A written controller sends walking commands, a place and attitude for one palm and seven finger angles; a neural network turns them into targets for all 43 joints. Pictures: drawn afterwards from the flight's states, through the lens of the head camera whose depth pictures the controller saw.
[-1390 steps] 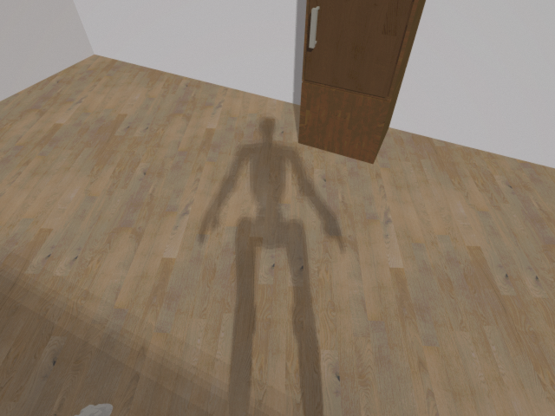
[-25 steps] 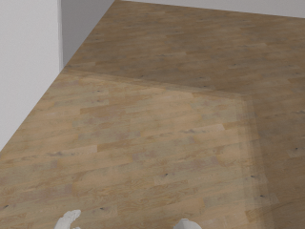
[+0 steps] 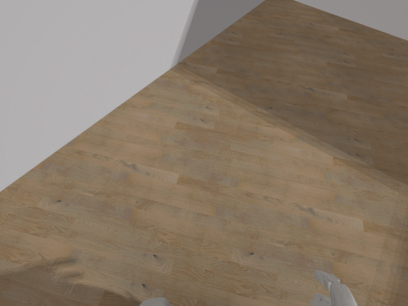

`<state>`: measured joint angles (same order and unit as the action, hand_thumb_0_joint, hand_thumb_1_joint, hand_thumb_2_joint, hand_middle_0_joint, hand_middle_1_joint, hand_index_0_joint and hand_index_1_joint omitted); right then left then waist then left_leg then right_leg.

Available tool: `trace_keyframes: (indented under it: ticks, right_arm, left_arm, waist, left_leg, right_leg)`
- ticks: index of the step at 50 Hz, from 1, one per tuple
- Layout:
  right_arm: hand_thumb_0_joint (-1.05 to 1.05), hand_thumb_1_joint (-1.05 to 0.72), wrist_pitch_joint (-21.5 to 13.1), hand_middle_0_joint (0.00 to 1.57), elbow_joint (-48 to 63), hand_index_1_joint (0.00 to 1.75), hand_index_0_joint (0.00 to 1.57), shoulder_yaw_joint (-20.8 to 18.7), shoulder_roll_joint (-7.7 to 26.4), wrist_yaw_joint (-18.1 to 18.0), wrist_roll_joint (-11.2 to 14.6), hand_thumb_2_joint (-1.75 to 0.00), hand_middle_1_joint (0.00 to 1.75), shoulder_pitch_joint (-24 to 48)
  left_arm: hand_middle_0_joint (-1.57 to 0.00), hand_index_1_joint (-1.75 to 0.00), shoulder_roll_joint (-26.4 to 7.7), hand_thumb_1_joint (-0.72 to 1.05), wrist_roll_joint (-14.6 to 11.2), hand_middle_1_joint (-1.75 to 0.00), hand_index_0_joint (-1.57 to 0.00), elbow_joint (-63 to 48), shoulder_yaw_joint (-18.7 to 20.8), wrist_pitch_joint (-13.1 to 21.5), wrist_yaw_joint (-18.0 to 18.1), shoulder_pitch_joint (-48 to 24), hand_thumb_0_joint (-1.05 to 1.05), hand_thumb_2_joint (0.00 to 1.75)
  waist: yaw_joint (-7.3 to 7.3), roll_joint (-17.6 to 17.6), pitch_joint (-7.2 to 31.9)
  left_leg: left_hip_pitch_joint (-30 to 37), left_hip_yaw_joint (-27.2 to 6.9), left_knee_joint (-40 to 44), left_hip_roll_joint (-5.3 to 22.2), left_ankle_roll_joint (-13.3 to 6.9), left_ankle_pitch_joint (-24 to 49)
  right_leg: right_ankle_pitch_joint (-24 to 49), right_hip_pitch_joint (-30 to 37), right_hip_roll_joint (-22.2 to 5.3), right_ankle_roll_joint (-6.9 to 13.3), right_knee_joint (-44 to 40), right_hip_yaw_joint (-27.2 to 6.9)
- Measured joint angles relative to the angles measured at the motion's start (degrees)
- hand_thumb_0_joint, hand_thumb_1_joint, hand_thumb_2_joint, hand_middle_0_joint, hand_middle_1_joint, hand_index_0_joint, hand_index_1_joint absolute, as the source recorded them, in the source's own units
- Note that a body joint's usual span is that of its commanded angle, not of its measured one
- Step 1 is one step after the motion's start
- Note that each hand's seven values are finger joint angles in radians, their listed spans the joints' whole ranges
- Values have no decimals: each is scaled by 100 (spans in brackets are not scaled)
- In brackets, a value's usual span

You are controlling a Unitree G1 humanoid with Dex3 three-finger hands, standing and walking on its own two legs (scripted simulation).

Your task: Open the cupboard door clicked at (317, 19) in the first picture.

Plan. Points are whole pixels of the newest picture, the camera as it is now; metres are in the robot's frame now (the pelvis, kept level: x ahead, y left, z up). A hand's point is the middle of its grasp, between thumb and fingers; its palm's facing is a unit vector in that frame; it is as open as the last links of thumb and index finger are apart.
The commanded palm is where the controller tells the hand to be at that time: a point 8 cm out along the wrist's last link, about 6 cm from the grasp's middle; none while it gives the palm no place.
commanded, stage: turn to face it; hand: left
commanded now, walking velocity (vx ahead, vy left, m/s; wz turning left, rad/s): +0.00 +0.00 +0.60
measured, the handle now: out of the picture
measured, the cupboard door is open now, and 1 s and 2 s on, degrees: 46 46 46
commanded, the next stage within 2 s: none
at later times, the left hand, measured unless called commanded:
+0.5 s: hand out of the picture +0.08 +0.13 -0.13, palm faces +0.27 -0.92 -0.27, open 7.4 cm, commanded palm none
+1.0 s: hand out of the picture -0.01 +0.15 -0.14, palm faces +0.58 -0.76 -0.28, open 7.4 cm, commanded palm none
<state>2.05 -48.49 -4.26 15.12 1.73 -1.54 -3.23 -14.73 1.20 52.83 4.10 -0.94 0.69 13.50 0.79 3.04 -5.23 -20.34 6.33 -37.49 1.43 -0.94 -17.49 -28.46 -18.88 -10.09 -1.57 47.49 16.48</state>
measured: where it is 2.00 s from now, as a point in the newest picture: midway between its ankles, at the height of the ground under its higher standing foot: outside the picture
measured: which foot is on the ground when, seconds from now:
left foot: down 0.00-0.34, up 0.36-0.74, down 0.76-1.00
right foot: up 0.00-0.32, down 0.34-0.76, up 0.78-1.00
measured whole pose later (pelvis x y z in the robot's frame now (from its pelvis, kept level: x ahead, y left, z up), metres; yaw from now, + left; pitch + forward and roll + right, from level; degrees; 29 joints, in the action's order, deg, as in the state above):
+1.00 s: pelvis +0.05 -0.08 +0.02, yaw +35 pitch +2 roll +1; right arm 2.0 -52.1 -2.9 12.7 0.3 -1.7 -8.5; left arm -14.8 0.9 51.6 4.4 -2.9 0.4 9.4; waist 0.6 1.0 -5.5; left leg -16.3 -0.2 -29.6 -0.5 -0.3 -15.6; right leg -25.0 -28.1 -5.6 -4.7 58.9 1.1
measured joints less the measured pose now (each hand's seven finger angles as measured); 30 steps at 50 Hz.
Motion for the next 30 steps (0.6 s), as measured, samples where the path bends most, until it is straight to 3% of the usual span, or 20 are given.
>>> trace_keyframes:
  ticks: [2,5,11,14,16,17,18,20,23,26,30]
  right_arm:
    - [0,-91,-61,20,41,30,20,70,-55,-42,5,-90,29,-32]
    - [0,-91,-67,20,-4,30,20,140,-125,-120,3,-90,29,-176]
    - [1,-90,-4,20,-244,30,20,180,-210,-104,1,-90,29,-457]
    - [1,-90,65,20,-329,30,20,133,-221,-85,-11,-90,30,-562]
    - [1,-90,121,20,-370,30,20,87,-203,-84,6,-90,30,-636]
    - [1,-90,149,20,-385,30,20,52,-177,-79,32,-90,30,-674]
    - [1,-90,181,20,-418,30,20,1,-122,-82,47,-90,30,-670]
    - [1,-90,263,20,-507,30,20,-78,-35,-85,41,-90,30,-651]
    - [1,-90,324,20,-593,30,20,-132,10,-42,32,-90,29,-615]
    - [1,-91,323,20,-612,30,20,-120,-44,-6,39,-90,29,-604]
    - [1,-91,321,20,-630,30,20,-78,-125,1,43,-90,29,-553]
  left_arm:
    - [-20,-30,-139,92,7,-30,-20,71,36,-161,32,-36,0,90]
    - [-20,-29,-213,92,-2,-30,-20,87,66,-226,29,-139,1,90]
    - [-20,-29,-124,92,-36,-30,-20,-135,5,-169,-29,-325,1,90]
    - [-20,-29,-23,91,-58,-30,-20,-227,-42,-131,-44,-425,1,90]
    - [-20,-29,43,91,-67,-30,-20,-303,-81,-51,-60,-445,1,90]
    - [-20,-29,82,91,-44,-30,-20,-341,-101,21,-55,-433,1,90]
    - [-20,-29,166,91,-18,-30,-20,-346,-135,67,-39,-457,1,90]
    - [-20,-29,324,91,-5,-30,-20,-358,-208,107,-5,-456,1,90]
    - [-20,-30,504,91,-5,-30,-20,-331,-255,73,41,-376,1,90]
    - [-20,-30,596,91,-3,-30,-20,-273,-281,87,53,-313,1,90]
    - [-20,-30,550,93,3,-30,-21,-269,-213,154,82,-282,0,90]
  waist:
    - [40,48,-36]
    - [61,-30,-49]
    - [39,-256,-62]
    - [-48,-381,-61]
    - [-101,-456,-35]
    - [-113,-487,-7]
    - [-144,-576,-36]
    - [-183,-628,-75]
    - [-246,-581,-62]
    - [-293,-429,-31]
    - [-212,-266,-44]
  left_leg:
    - [-41,-95,-156,-48,-65,-250]
    - [99,-311,149,-66,27,-139]
    - [355,-694,714,-70,145,174]
    - [325,-902,668,-62,275,159]
    - [220,-1055,452,-76,388,52]
    - [100,-1094,207,-93,364,-71]
    - [-79,-1133,-304,-115,349,-549]
    - [-500,-1058,-1692,-233,336,-1102]
    - [-878,-778,-3012,-178,413,-801]
    - [-868,-568,-2971,-65,501,-610]
    - [-567,-379,-2030,16,536,-727]
  right_leg:
    - [-381,-467,175,-147,1058,-688]
    - [-74,-920,358,-279,1833,-1238]
    - [343,-960,459,-363,1074,-1566]
    - [372,-638,581,-332,150,-1525]
    - [813,-233,686,-291,-789,-1434]
    - [1020,-100,695,-52,-1096,-1366]
    - [984,-99,694,135,-1006,-1261]
    - [828,-20,597,279,-922,-1089]
    - [891,237,497,289,-1247,-864]
    - [1014,443,413,331,-1592,-616]
    - [1029,597,323,365,-1765,-260]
